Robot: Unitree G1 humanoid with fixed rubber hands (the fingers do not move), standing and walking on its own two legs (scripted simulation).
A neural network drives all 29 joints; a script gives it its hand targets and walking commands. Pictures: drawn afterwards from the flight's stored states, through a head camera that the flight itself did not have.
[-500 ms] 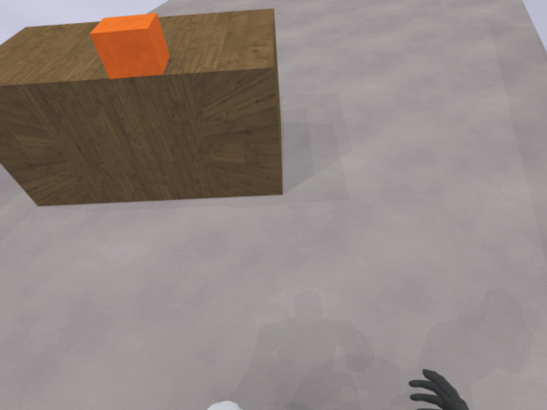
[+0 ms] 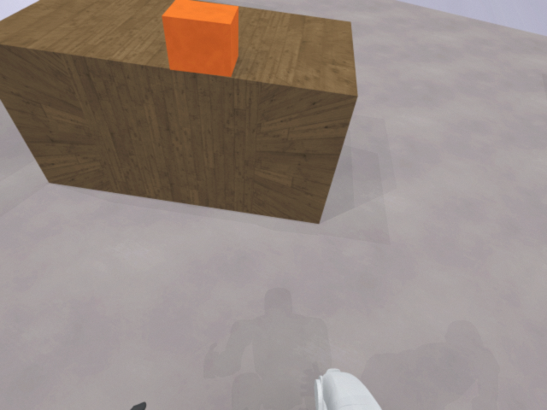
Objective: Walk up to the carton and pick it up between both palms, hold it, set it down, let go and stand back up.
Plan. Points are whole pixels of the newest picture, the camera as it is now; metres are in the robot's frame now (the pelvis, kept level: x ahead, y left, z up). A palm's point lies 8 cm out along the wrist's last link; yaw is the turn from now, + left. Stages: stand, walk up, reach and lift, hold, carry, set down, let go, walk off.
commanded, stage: walk up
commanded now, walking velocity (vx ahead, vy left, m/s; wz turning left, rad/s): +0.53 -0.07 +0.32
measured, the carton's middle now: (204, 38) +1.23 +0.15 +0.00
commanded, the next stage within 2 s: none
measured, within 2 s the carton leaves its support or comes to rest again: neither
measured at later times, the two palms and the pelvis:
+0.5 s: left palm (160, 360) +0.26 +0.19 -0.15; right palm (388, 260) +0.43 -0.28 -0.14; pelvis +0.33 -0.04 -0.01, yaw +5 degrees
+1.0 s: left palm (167, 189) +0.66 +0.22 -0.14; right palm (344, 181) +0.68 -0.25 -0.14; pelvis +0.66 -0.02 -0.01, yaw +9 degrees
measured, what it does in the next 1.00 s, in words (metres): walks ahead: right foot, then left foot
